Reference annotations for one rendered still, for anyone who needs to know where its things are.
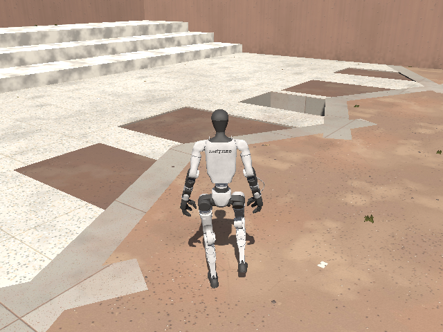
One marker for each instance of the robot right forearm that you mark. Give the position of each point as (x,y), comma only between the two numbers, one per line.
(254,185)

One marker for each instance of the left robot shin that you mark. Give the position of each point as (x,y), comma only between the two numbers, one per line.
(211,256)

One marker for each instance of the right robot thigh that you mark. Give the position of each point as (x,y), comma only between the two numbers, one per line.
(237,201)

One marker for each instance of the robot left forearm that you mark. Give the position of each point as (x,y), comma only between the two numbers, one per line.
(187,187)

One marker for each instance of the robot left upper arm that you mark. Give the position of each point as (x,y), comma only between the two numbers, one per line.
(195,158)

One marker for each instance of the robot right upper arm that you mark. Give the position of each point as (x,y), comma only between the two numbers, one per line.
(246,157)

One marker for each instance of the robot right hand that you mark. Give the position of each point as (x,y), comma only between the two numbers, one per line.
(257,202)

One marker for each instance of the robot left hand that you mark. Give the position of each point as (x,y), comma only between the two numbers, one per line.
(184,206)

